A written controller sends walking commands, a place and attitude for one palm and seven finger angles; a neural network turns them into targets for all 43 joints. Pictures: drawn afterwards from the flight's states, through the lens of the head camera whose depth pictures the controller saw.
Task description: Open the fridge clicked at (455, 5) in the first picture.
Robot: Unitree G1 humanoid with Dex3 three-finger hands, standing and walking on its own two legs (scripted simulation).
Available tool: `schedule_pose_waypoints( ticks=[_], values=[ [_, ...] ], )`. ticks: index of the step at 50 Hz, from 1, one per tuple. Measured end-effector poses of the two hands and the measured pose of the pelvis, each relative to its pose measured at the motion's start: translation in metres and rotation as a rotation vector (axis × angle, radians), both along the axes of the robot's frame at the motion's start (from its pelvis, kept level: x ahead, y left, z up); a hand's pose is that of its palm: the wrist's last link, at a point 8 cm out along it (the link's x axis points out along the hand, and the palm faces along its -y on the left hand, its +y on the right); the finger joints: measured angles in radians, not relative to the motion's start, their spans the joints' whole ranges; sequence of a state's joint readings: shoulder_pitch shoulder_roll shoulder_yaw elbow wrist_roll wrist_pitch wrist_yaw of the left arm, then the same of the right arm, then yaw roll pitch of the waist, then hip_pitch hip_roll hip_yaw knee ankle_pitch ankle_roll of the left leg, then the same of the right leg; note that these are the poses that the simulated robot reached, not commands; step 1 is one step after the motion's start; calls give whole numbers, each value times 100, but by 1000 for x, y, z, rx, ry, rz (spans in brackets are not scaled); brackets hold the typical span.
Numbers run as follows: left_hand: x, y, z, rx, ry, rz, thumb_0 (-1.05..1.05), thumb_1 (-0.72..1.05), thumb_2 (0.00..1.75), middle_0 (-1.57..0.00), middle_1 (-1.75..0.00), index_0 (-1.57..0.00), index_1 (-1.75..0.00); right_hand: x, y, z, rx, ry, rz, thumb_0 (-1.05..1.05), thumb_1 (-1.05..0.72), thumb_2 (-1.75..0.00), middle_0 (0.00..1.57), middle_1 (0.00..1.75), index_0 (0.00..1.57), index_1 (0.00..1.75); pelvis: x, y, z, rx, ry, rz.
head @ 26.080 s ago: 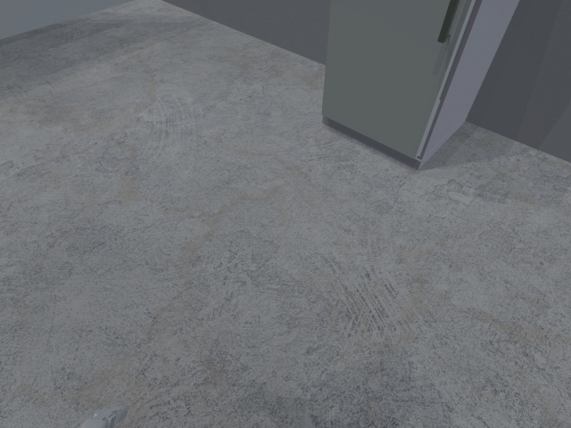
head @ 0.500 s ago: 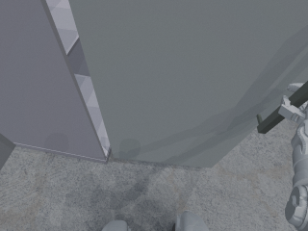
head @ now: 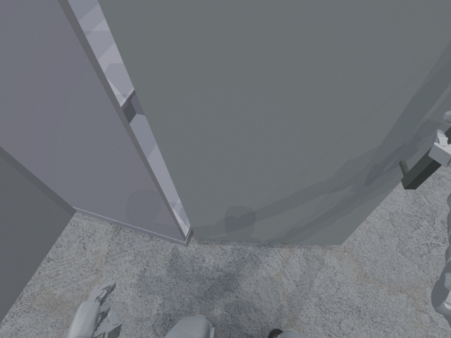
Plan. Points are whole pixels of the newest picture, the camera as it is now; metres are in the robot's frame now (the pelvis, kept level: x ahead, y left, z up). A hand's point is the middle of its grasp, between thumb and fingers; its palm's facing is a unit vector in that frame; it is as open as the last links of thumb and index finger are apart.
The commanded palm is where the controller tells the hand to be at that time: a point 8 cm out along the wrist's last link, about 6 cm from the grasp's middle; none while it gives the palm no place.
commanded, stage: stop walking and hold the door back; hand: right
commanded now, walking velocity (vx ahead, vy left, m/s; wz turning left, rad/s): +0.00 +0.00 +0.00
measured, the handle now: out of the picture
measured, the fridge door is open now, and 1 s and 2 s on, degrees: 75 80 76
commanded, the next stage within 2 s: loosen the grip on the handle in 1.06 s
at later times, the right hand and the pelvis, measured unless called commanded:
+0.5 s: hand (443, 146) +0.44 -0.33 +0.08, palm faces +0.41 +0.89 -0.20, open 5.9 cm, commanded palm +0.38 -0.38 +0.07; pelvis +0.01 -0.01 +0.00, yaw +4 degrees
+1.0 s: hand (448, 162) +0.40 -0.32 +0.09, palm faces +0.45 +0.87 -0.21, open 5.8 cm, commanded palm +0.39 -0.38 +0.07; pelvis -0.02 +0.00 +0.00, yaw +3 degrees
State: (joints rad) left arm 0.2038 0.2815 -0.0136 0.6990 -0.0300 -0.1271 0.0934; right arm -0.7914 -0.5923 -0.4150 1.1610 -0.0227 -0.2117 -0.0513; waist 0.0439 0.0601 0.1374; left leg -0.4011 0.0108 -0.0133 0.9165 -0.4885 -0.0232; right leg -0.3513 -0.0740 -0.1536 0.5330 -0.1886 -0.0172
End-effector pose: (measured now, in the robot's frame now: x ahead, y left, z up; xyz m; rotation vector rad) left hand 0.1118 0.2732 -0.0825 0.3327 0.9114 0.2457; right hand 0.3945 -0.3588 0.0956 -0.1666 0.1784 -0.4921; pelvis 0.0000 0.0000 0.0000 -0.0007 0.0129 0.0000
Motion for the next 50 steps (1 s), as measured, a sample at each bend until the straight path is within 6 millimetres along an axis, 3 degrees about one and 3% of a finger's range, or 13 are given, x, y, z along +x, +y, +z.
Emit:
schedule_pose_waypoints(
  ticks=[5, 11, 17, 21, 25, 37, 50],
  values=[
    [-25, -26, -24, -99, 68, 20, 0, 91, 90, -20, -30, -21, -30, 4, 1, 0, -23, 1, 4, 1, -64, -78, 27, 128, 41, 140, 1, 3, -4, 3, 22, 16],
    [-58, -23, -47, -132, 188, 71, 0, 90, 90, -20, -30, -21, -30, 3, 0, 2, -26, 18, -16, 0, -60, -80, 30, 127, 42, 140, 6, 3, -8, 36, 12, 24],
    [-67, -1, -31, -36, 188, 133, 1, 91, 90, -20, -30, -21, -30, 9, -6, 2, 28, 30, 10, 1, -56, -81, 33, 130, 44, 140, 14, -9, -6, 35, -4, 38],
    [-61, 7, -8, 17, 119, 166, 1, 91, 90, -20, -30, -21, -30, 9, -7, 1, 32, 21, 33, 0, -57, -79, 32, 132, 44, 140, 15, -15, -1, 22, 2, 59],
    [-55, 8, 3, 27, 64, 156, 0, 91, 90, -20, -30, -21, -30, 3, -6, 0, 7, 5, 43, -1, -59, -77, 31, 132, 45, 140, 10, -13, 1, 18, 17, 66],
    [-61, 3, -14, -28, 101, 107, 0, 91, 90, -20, -30, -21, -30, -29, 0, 3, -9, 63, 17, -2, -61, -79, 29, 133, 45, 140, -6, -4, 3, 33, 20, 60],
    [-102, 20, -18, -5, 170, 150, 0, 91, 90, -20, -30, -21, -30, -36, 3, 7, 53, 116, -26, -1, -62, -77, 27, 126, 45, 140, -15, 3, 4, 30, 34, 56]
  ],
)
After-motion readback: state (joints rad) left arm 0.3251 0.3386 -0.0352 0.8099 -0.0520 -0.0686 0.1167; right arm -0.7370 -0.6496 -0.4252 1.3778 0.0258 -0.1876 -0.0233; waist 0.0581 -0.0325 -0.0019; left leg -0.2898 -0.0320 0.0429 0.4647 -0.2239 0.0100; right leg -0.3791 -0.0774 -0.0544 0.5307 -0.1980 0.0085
